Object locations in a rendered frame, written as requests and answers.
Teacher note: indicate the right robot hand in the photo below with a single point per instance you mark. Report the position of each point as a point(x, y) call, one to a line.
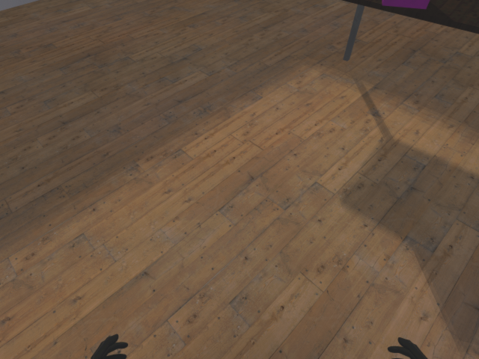
point(408, 349)

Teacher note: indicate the left robot hand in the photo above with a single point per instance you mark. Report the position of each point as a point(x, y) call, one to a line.
point(107, 346)

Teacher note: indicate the table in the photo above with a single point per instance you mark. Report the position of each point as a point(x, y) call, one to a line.
point(461, 14)

